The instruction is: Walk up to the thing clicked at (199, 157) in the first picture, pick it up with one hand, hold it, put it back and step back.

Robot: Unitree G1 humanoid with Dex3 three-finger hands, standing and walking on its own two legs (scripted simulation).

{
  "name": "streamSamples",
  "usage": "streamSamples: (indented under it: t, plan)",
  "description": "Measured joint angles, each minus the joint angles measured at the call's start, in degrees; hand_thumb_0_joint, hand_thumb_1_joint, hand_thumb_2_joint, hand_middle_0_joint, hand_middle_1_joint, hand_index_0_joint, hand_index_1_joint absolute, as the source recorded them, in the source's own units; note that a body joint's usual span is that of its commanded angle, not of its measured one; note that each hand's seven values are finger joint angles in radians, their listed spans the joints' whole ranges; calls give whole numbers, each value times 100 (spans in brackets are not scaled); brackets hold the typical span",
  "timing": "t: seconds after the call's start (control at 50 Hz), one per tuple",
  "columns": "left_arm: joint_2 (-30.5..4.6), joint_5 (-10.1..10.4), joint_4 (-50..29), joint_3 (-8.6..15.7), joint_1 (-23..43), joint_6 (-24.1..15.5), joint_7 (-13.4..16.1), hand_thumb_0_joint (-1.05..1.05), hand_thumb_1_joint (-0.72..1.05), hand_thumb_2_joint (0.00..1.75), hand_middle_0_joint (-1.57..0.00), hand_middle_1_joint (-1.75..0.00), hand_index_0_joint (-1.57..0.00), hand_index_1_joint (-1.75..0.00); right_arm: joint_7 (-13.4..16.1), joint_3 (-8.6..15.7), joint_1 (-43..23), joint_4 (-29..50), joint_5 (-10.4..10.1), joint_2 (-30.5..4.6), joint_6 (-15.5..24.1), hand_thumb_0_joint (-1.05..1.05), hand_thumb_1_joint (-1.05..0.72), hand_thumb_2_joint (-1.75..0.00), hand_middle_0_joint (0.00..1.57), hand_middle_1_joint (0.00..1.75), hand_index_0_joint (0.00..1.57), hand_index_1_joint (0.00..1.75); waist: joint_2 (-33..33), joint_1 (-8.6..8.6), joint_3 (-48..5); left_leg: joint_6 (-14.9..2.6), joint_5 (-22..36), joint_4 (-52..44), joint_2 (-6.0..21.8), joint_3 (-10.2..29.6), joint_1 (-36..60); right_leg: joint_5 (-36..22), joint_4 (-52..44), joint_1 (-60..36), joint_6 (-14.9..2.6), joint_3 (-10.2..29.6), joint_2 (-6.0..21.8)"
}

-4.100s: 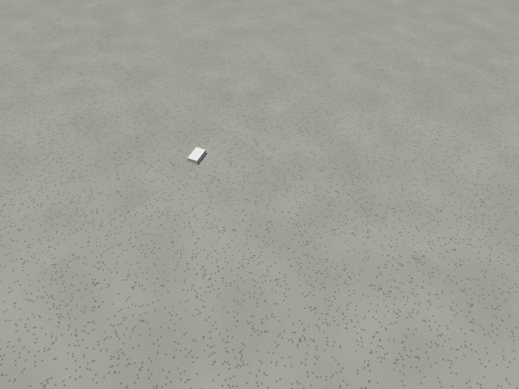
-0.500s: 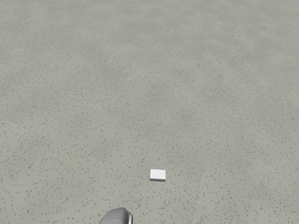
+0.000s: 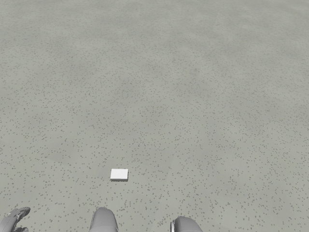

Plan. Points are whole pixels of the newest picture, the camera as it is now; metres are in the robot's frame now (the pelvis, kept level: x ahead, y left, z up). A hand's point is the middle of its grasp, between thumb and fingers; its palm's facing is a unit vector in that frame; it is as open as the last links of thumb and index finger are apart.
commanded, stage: walk up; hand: left
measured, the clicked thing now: (119, 174) +0.51 +0.17 -0.69
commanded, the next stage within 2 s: none
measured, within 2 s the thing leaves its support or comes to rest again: neither
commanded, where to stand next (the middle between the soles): +0.15 -0.09 m, yaw +4 degrees
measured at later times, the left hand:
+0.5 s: hand out of the picture +0.09 +0.12 -0.10, palm faces +0.05 -0.94 -0.34, open 7.4 cm
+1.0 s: hand out of the picture +0.07 +0.16 -0.09, palm faces +0.08 -0.93 -0.35, open 7.4 cm
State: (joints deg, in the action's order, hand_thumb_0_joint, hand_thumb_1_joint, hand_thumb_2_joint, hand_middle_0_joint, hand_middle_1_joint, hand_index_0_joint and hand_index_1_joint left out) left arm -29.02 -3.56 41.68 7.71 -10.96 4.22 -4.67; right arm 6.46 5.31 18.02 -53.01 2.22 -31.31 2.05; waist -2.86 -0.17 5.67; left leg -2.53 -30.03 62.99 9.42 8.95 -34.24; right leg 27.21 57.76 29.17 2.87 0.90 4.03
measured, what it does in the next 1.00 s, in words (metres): steps to the right: left foot, then right foot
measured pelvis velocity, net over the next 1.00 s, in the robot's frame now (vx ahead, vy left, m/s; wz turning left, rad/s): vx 0.02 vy -0.11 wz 0.09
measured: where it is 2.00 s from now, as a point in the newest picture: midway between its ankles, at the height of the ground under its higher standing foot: outside the picture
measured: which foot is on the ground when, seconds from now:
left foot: up 0.00-0.22, down 0.24-0.48, up 0.50-0.72, down 0.74-1.00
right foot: down 0.00-0.28, up 0.30-0.42, down 0.44-1.00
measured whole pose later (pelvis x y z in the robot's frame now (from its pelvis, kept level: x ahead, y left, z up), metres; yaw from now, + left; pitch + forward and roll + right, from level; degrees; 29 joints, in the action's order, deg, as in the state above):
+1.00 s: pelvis +0.02 -0.11 +0.07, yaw +5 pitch -2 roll +0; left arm -21.7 -0.1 63.8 0.4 -6.7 -1.2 -0.6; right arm -1.7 0.7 7.5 -65.7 0.8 -20.6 0.1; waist -0.4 -0.6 2.8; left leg 0.5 -14.7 26.9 1.1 0.0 -10.5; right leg 12.3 25.3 11.3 1.9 -2.0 3.0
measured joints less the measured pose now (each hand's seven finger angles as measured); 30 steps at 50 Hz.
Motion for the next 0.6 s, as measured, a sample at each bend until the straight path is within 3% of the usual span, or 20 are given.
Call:
streamSamples:
  t: [0.06, 0.16, 0.24, 0.28, 0.32, 0.36, 0.4, 0.44, 0.48, 0.6]
  plan:
    - [390, 34, 165, -198, -112, 39, 60, 0, 90, 90, -20, -30, -20, -29, 64, 21, -217, -243, -149, 50, -37, 1, -90, -89, 20, 30, 21, 30, 221, -90, 54, 30, 70, 724, -527, -318, -174, -178, -355, -235, -169, -159, -139]
    - [618, 15, 278, -373, -336, 90, 89, 0, 90, 90, -20, -30, -20, -30, -129, -171, -101, -306, -190, 438, 116, 1, -90, -89, 20, 30, 21, 30, 199, -229, 0, -27, 85, -242, -900, -1407, 327, -486, -1119, -607, -540, -419, -346]
    - [573, 197, 474, -465, -442, -31, 215, 1, 90, 90, -20, -30, -21, -30, -324, -348, 31, -310, -137, 780, 163, 1, -90, -89, 20, 30, 21, 30, 19, -235, -60, -155, 556, -1796, -1186, -1485, 1227, -497, -1308, -728, -658, -625, -478]
    - [550, 305, 684, -526, -383, -78, 294, 1, 90, 90, -20, -30, -21, -30, -371, -399, -40, -324, -88, 968, 184, 1, -90, -89, 20, 30, 21, 30, -218, -150, 17, -245, 990, -2241, -1342, -1466, 1484, -441, -1214, -765, -612, -603, -371]
    - [672, 374, 874, -599, -304, -95, 344, 1, 90, 90, -20, -30, -20, -30, -440, -453, -118, -265, -85, 1003, 194, 1, -90, -89, 20, 30, 21, 30, -152, -41, 50, -247, 1000, -2283, -1293, -1349, 1541, -15, -1130, -797, -398, -463, -454]
    - [752, 386, 983, -649, -203, -125, 354, 1, 90, 90, -20, -30, -20, -29, -468, -485, -247, -241, -110, 1019, 218, 1, -90, -89, 20, 30, 21, 30, -61, 13, 101, -193, 1036, -2364, -1193, -1246, 1619, 234, -975, -810, -345, -282, -456]
    - [783, 424, 1057, -673, -84, -206, 359, 1, 90, 90, -20, -30, -20, -29, -488, -512, -393, -235, -138, 1037, 217, 1, -90, -89, 21, 30, 21, 30, -8, 5, 122, -70, 1094, -2458, -1093, -1184, 1680, -43, -1279, -924, -357, -152, -336]
    - [777, 436, 1125, -683, 15, -364, 382, 1, 90, 90, -20, -30, -20, -30, -533, -521, -576, -252, -169, 1031, 146, 1, -90, -89, 21, 30, 21, 30, 46, -57, 111, 68, 1071, -2407, -972, -1164, 1679, -942, -1944, -1147, -297, -110, -220]
    - [786, 412, 1227, -697, 121, -503, 437, 1, 90, 90, -20, -30, -20, -30, -578, -490, -806, -268, -186, 1010, 11, 1, -90, -89, 20, 30, 21, 30, 193, -44, 114, 146, 1071, -2321, -830, -1043, 1656, -997, -2011, -1208, -293, -227, -343]
    - [774, 303, 1431, -741, 264, -708, 533, 0, 90, 90, -20, -30, -21, -30, -674, -355, -1224, -337, -181, 816, -224, 1, -90, -89, 20, 30, 21, 30, 361, -41, -51, 45, 383, -1989, -893, -756, 1595, -963, -2109, -1231, -410, -300, -300]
